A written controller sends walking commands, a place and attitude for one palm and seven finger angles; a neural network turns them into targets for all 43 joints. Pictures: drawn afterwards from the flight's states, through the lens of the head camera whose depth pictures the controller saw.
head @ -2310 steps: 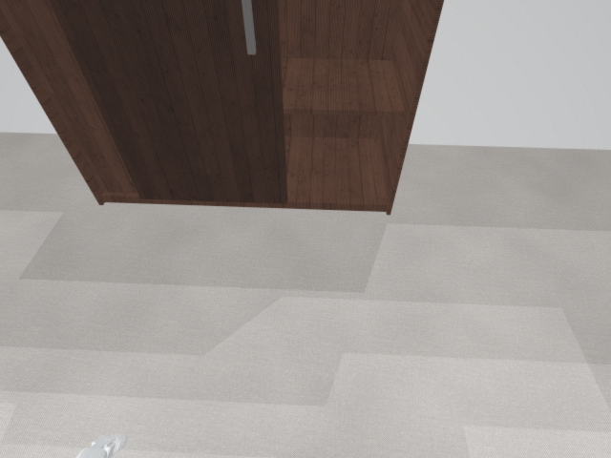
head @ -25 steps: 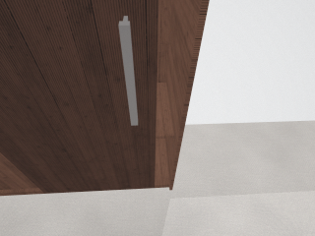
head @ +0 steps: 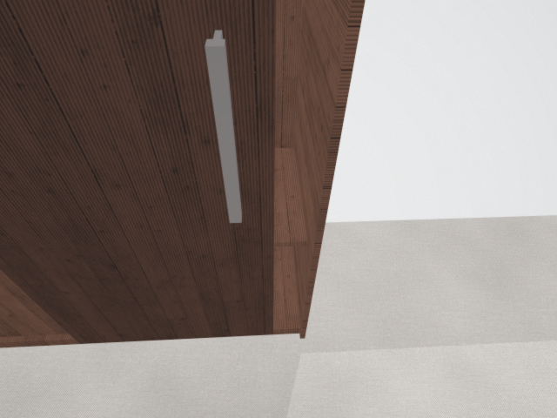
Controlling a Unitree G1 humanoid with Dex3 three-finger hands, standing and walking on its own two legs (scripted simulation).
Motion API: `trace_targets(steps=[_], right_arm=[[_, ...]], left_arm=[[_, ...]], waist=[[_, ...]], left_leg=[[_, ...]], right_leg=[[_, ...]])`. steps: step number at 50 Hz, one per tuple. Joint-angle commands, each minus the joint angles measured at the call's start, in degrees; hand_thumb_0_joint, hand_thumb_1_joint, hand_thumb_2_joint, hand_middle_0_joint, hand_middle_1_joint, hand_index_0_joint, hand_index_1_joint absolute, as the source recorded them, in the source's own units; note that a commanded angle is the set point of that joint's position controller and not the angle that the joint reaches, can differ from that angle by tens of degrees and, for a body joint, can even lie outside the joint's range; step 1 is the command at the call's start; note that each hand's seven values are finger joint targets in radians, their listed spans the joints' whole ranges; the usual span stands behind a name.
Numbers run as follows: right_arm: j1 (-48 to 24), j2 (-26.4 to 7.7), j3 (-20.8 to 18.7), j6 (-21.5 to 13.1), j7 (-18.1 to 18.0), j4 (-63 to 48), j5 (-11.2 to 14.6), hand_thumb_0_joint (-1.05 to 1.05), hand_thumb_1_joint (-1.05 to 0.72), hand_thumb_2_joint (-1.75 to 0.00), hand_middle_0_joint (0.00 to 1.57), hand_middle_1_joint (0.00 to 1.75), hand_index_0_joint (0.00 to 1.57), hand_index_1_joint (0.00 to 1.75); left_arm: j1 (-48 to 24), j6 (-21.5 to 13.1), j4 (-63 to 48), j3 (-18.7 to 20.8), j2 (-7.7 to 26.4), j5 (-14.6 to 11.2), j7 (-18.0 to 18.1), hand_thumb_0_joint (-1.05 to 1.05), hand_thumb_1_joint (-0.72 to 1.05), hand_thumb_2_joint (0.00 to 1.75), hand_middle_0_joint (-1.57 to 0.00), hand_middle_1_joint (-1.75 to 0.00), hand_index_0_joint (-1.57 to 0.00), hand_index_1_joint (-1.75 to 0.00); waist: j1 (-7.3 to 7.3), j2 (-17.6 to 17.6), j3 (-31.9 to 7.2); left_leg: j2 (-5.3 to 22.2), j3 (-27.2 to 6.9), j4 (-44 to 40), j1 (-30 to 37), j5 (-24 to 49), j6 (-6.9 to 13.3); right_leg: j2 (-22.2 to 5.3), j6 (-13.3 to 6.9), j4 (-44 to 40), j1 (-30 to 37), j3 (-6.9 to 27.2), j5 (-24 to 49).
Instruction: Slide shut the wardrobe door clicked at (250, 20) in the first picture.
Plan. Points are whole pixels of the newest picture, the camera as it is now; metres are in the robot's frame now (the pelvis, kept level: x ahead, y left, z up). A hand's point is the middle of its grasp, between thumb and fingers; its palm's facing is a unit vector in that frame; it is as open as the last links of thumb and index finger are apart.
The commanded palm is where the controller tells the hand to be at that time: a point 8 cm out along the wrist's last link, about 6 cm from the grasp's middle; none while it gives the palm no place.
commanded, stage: look again from close up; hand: left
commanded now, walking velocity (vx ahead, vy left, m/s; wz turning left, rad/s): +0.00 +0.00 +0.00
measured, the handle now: (228, 142) +0.50 +0.12 +0.14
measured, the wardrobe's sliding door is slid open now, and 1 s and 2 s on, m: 0.10 0.10 0.10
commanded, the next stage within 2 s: raise the hand with hooked fingers in 1.46 s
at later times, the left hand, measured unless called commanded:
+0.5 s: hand out of the picture -0.03 +0.18 -0.18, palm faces +0.03 -0.98 -0.21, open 7.4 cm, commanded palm none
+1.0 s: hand out of the picture -0.04 +0.18 -0.17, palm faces +0.04 -0.98 -0.19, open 7.4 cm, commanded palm none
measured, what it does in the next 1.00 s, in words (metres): stands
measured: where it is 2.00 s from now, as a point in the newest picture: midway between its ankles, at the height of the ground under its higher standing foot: outside the picture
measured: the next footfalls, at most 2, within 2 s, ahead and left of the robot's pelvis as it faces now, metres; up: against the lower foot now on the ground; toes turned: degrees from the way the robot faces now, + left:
none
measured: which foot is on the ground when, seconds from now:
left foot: down 0.00-1.00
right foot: down 0.00-1.00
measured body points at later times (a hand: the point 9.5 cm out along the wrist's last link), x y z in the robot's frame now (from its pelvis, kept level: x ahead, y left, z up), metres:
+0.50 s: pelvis -0.01 +0.00 +0.00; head -0.01 +0.01 +0.45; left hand -0.03 +0.24 -0.16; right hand +0.00 -0.23 -0.16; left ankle -0.01 +0.11 -0.74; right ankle -0.06 -0.06 -0.74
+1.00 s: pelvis -0.01 +0.01 +0.00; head -0.01 +0.01 +0.45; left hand -0.04 +0.23 -0.16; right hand -0.02 -0.21 -0.16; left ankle -0.01 +0.11 -0.74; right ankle -0.06 -0.06 -0.74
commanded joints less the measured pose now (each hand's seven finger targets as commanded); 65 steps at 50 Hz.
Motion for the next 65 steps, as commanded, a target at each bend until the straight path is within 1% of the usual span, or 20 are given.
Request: trace_targets(steps=[1, 4, 5, 7, 10, 13, 17, 24, 29, 31, 38, 41, 45, 47, 48, 51, 54, 60, 63, 65], right_arm=[[2.3, -7.2, -1.5, -0.7, -0.6, -1.7, -0.1, 0.0, -0.9, -0.9, 0.2, 0.3, 0.2, 0.3], [2.4, -7.1, -1.5, -0.7, -0.6, -1.7, -0.1, 0.0, -0.9, -0.9, 0.2, 0.3, 0.2, 0.3], [2.5, -6.9, -1.4, -0.6, -0.6, -1.7, 0.0, 0.0, -0.9, -0.9, 0.2, 0.3, 0.2, 0.3], [2.6, -6.8, -1.4, -0.6, -0.6, -1.6, -0.1, 0.0, -0.9, -0.9, 0.2, 0.3, 0.2, 0.3], [2.7, -6.7, -1.5, -0.5, -0.6, -1.6, 0.0, 0.0, -0.9, -0.9, 0.2, 0.3, 0.2, 0.3], [2.8, -6.7, -1.5, -0.5, -0.6, -1.6, -0.1, 0.0, -0.9, -0.9, 0.2, 0.3, 0.2, 0.3], [3.1, -6.2, -1.4, -0.5, -0.6, -1.5, -0.1, 0.0, -0.9, -0.9, 0.2, 0.3, 0.2, 0.3], [3.5, -6.1, -1.3, -0.7, -0.6, -1.4, -0.1, 0.0, -0.9, -0.9, 0.2, 0.3, 0.2, 0.3], [3.8, -5.8, -1.3, -0.8, -0.6, -1.2, -0.1, 0.0, -0.9, -0.9, 0.2, 0.3, 0.2, 0.3], [3.8, -5.4, -1.3, -0.7, -0.6, -1.1, -0.1, 0.0, -0.9, -0.9, 0.2, 0.3, 0.2, 0.3], [4.2, -5.0, -1.2, -0.6, -0.5, -0.9, -0.2, 0.0, -0.9, -0.9, 0.2, 0.3, 0.2, 0.3], [4.4, -4.7, -1.3, -0.7, -0.5, -0.9, -0.2, 0.0, -0.9, -0.9, 0.2, 0.3, 0.2, 0.3], [4.6, -4.6, -1.3, -0.7, -0.5, -0.8, -0.1, 0.0, -0.9, -0.9, 0.2, 0.3, 0.2, 0.3], [4.8, -4.5, -1.3, -0.8, -0.5, -0.7, -0.2, 0.0, -0.9, -0.9, 0.2, 0.3, 0.2, 0.3], [4.9, -4.5, -1.3, -0.8, -0.5, -0.8, -0.2, 0.0, -0.9, -0.9, 0.2, 0.3, 0.2, 0.3], [5.0, -4.3, -1.3, -0.8, -0.5, -0.7, -0.1, 0.0, -0.9, -0.9, 0.2, 0.3, 0.2, 0.3], [5.0, -4.2, -1.3, -0.9, -0.5, -0.7, -0.2, 0.0, -0.9, -0.9, 0.2, 0.3, 0.2, 0.3], [5.0, -4.2, -1.4, -0.7, -0.5, -0.7, -0.1, 0.0, -0.9, -0.9, 0.2, 0.3, 0.2, 0.3], [4.9, -4.2, -1.4, -0.7, -0.6, -0.8, -0.2, 0.0, -0.9, -0.9, 0.2, 0.3, 0.2, 0.3], [4.7, -4.2, -1.4, -0.6, -0.5, -0.8, -0.1, 0.0, -0.9, -0.9, 0.2, 0.3, 0.2, 0.3]], left_arm=[[4.0, -0.8, -1.6, 1.3, 7.1, 0.1, 0.8, 0.0, 0.9, 0.9, -0.2, -0.3, -0.2, -0.3], [4.0, -0.8, -1.5, 1.2, 7.1, 0.1, 0.7, 0.0, 0.9, 0.9, -0.2, -0.3, -0.2, -0.3], [4.1, -0.7, -1.5, 1.3, 6.9, 0.2, 0.8, 0.0, 0.9, 0.9, -0.2, -0.3, -0.2, -0.3], [4.4, -0.7, -1.5, 1.2, 6.8, 0.2, 0.7, 0.0, 0.9, 0.9, -0.2, -0.3, -0.2, -0.3], [4.6, -0.8, -1.3, 1.2, 6.7, 0.2, 0.8, 0.0, 0.9, 0.9, -0.2, -0.3, -0.2, -0.3], [4.8, -0.8, -1.3, 1.2, 6.7, 0.1, 0.8, 0.0, 0.9, 0.9, -0.2, -0.3, -0.2, -0.3], [4.7, -0.7, -1.3, 1.1, 6.4, 0.1, 0.7, 0.0, 0.9, 0.9, -0.2, -0.3, -0.2, -0.3], [5.3, -0.8, -0.9, 1.0, 5.8, 0.1, 0.6, 0.0, 0.9, 0.9, -0.2, -0.3, -0.2, -0.3], [5.4, -0.9, -0.7, 1.0, 5.5, 0.2, 0.7, 0.0, 0.9, 0.9, -0.2, -0.3, -0.2, -0.3], [5.6, -0.7, -0.6, 0.9, 5.0, 0.2, 0.7, 0.0, 0.9, 0.9, -0.2, -0.3, -0.2, -0.3], [5.9, -0.7, -0.3, 0.7, 4.3, 0.2, 0.6, 0.0, 0.9, 0.9, -0.2, -0.3, -0.2, -0.3], [6.3, -0.8, -0.3, 0.8, 4.2, 0.3, 0.7, 0.0, 0.9, 0.9, -0.2, -0.3, -0.2, -0.3], [6.2, -0.8, -0.2, 0.8, 3.9, 0.3, 0.7, 0.0, 0.9, 0.9, -0.2, -0.3, -0.2, -0.3], [6.3, -0.7, -0.2, 0.8, 3.9, 0.3, 0.7, 0.0, 0.9, 0.9, -0.2, -0.3, -0.2, -0.3], [6.5, -0.8, -0.1, 0.8, 3.9, 0.3, 0.7, 0.0, 0.9, 0.9, -0.2, -0.3, -0.2, -0.3], [6.4, -0.8, -0.1, 0.8, 3.8, 0.3, 0.7, 0.0, 0.9, 0.9, -0.2, -0.3, -0.2, -0.3], [6.8, -0.9, -0.1, 0.8, 3.7, 0.2, 0.7, 0.0, 0.9, 0.9, -0.2, -0.3, -0.2, -0.3], [7.0, -0.9, 0.0, 0.8, 3.7, 0.3, 0.8, 0.0, 0.9, 0.9, -0.2, -0.3, -0.2, -0.3], [6.9, -0.9, 0.0, 0.8, 3.7, 0.2, 0.8, 0.0, 0.9, 0.9, -0.2, -0.3, -0.2, -0.3], [7.0, -0.9, -0.1, 0.8, 3.7, 0.3, 0.8, 0.0, 0.9, 0.9, -0.2, -0.3, -0.2, -0.3]], waist=[[-0.07, -0.7, 3.4], [-0.09, -0.3, 3.6], [-0.03, -1.0, 4.4], [-0.07, -0.3, 4.2], [-0.05, -1.5, 3.6], [-0.09, -0.7, 3.8], [-0.07, 0.3, 4.9], [-0.02, 0.1, 3.6], [-0.04, -0.2, 3.9], [0.04, 0.0, 5.3], [-0.06, 0.4, 5.9], [-0.04, 0.5, 4.8], [-0.01, -0.2, 5.5], [-0.02, 0.4, 5.4], [0.04, -0.2, 4.5], [-0.05, -0.3, 4.9], [0.02, 0.2, 3.9], [0.09, -0.8, 5.6], [-0.04, 0.0, 5.1], [0.05, -0.5, 5.2]], left_leg=[[7.2, -6.1, -1.0, 1.3, 11.4, 1.4], [7.4, -6.3, -1.4, 1.5, 11.3, 1.4], [7.3, -6.2, -1.3, 0.9, 10.7, 1.4], [7.2, -6.3, -1.3, 1.1, 10.7, 1.4], [7.2, -6.1, -1.0, 1.2, 10.6, 1.4], [7.2, -6.0, -1.0, 1.2, 10.3, 1.3], [7.3, -6.4, -1.8, 0.7, 9.7, 1.3], [7.5, -6.8, -1.9, 1.8, 11.0, 1.5], [7.5, -6.9, -2.3, 1.6, 11.2, 1.5], [7.4, -6.9, -2.6, 1.0, 10.0, 1.4], [7.5, -7.5, -3.4, 0.8, 8.5, 1.4], [7.5, -7.4, -3.2, 1.4, 9.5, 1.4], [7.5, -7.6, -3.6, 0.8, 8.8, 1.4], [7.5, -7.7, -3.7, 0.9, 9.1, 1.5], [7.5, -7.7, -3.4, 1.3, 9.9, 1.5], [7.4, -7.7, -3.4, 1.1, 9.8, 1.5], [7.5, -7.6, -3.0, 1.7, 10.9, 1.6], [7.3, -7.2, -2.6, 0.6, 9.8, 1.5], [7.3, -7.3, -2.6, 1.0, 10.0, 1.5], [7.2, -7.1, -2.3, 0.8, 9.7, 1.5]], right_leg=[[-10.6, 3.8, -2.6, -4.7, 7.6, 20.2], [-10.7, 3.5, -2.8, -5.0, 7.4, 18.8], [-10.5, 3.7, -3.1, -5.3, 7.3, 17.9], [-10.6, 3.7, -3.1, -5.5, 7.6, 18.1], [-10.5, 4.0, -3.0, -5.0, 7.4, 18.9], [-10.7, 4.1, -3.1, -5.2, 7.7, 19.5], [-10.4, 3.5, -3.3, -6.0, 7.5, 15.6], [-10.3, 3.0, -3.2, -5.8, 7.3, 15.3], [-10.2, 2.7, -3.1, -5.9, 7.3, 14.9], [-10.1, 2.7, -3.4, -6.7, 7.1, 13.0], [-9.7, 2.1, -3.7, -7.8, 7.3, 8.9], [-9.9, 2.0, -3.4, -7.4, 7.1, 9.8], [-9.6, 2.0, -3.4, -7.6, 6.8, 8.6], [-9.7, 1.8, -3.2, -7.7, 7.0, 8.4], [-9.7, 1.8, -3.1, -7.2, 7.0, 9.5], [-9.8, 1.8, -3.0, -7.5, 6.8, 9.3], [-10.0, 1.8, -2.8, -7.0, 6.8, 10.9], [-9.9, 2.0, -2.9, -7.7, 6.7, 11.1], [-10.0, 1.9, -2.8, -7.6, 7.0, 11.4], [-10.0, 2.1, -2.8, -7.6, 7.0, 11.4]])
